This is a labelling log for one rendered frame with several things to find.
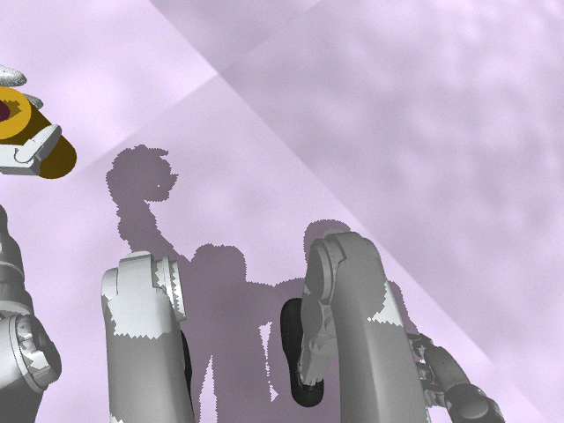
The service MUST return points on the right robot arm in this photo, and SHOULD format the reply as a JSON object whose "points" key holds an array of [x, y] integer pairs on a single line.
{"points": [[467, 403]]}

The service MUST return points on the left robot foot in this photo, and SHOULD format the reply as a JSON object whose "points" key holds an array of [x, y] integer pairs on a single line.
{"points": [[188, 370]]}

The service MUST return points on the bottle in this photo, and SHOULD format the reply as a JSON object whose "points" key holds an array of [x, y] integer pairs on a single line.
{"points": [[20, 120]]}

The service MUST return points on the left robot arm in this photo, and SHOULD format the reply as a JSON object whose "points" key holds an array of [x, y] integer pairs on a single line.
{"points": [[29, 360]]}

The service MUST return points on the right robot foot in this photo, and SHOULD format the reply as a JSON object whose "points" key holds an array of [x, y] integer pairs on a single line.
{"points": [[291, 335]]}

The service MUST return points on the left robot hand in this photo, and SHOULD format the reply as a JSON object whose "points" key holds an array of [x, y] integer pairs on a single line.
{"points": [[26, 159]]}

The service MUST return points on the right robot hand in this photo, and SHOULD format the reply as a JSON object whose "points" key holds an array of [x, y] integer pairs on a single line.
{"points": [[441, 371]]}

